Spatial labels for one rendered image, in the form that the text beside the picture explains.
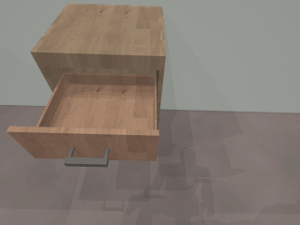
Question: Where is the handle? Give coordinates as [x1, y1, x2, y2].
[64, 147, 110, 168]

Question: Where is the cabinet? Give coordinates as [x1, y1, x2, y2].
[30, 3, 166, 129]

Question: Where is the drawer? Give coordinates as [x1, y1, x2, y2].
[7, 72, 159, 161]

